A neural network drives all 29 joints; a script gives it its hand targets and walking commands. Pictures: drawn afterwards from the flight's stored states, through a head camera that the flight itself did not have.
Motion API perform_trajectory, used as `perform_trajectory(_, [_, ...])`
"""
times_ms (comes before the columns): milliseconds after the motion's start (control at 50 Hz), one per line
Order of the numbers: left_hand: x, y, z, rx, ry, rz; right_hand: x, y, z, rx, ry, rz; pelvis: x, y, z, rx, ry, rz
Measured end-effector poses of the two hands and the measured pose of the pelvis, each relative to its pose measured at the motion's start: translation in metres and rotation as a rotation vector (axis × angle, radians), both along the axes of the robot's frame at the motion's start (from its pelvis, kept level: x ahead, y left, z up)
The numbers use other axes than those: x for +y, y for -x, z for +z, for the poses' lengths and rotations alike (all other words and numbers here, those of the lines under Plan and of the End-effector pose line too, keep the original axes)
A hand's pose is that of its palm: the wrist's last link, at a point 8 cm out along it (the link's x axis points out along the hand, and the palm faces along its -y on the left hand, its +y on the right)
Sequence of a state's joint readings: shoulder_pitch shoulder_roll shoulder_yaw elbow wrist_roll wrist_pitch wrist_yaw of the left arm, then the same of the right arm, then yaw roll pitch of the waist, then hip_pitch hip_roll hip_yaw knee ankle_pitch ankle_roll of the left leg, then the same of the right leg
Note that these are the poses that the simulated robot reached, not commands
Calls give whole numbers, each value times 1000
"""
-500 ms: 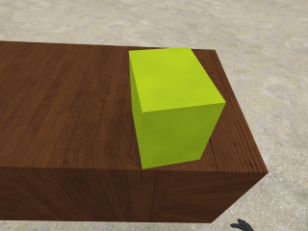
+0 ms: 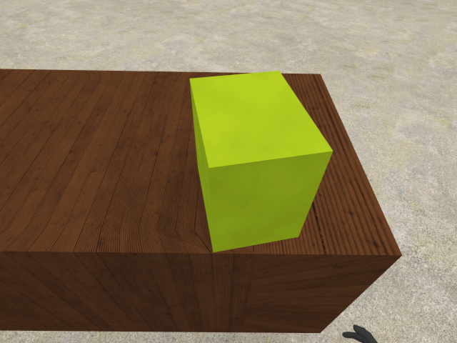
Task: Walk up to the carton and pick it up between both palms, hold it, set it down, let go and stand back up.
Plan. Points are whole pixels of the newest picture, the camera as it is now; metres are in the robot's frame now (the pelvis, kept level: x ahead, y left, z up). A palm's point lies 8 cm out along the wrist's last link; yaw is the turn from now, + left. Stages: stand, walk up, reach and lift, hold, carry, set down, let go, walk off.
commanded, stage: stand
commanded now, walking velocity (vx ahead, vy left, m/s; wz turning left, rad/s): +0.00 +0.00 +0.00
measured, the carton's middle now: (246, 161) +0.47 +0.01 +0.05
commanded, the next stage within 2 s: none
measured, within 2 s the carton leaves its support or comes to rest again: neither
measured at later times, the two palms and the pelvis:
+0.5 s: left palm out of the picture +0.00 +0.30 -0.12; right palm out of the picture +0.12 -0.24 -0.10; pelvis +0.00 +0.00 +0.00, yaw +0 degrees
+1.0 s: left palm out of the picture +0.00 +0.30 -0.12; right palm out of the picture +0.12 -0.24 -0.11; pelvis +0.00 +0.00 +0.00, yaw +0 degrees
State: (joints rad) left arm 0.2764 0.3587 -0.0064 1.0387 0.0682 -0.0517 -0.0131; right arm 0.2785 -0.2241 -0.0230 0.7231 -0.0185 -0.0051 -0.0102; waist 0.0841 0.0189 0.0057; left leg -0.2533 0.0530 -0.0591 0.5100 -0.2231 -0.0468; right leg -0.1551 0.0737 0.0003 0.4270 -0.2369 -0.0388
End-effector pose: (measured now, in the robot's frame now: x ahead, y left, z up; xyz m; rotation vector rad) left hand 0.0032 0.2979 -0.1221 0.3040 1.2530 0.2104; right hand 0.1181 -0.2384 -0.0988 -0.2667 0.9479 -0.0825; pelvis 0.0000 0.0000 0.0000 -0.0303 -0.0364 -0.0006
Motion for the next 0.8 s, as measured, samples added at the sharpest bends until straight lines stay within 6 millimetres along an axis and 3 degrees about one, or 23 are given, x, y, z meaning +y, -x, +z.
perform_trajectory(400, [0, 3, 0, 31, -1, -1, -1, 6, -6, 47, -3, -5, 0, -1, 0, 2, 0, 0])
perform_trajectory(800, [2, -2, 5, 6, -17, 0, 3, -7, -5, 4, -21, -2, 0, -2, 0, 3, 0, 0])
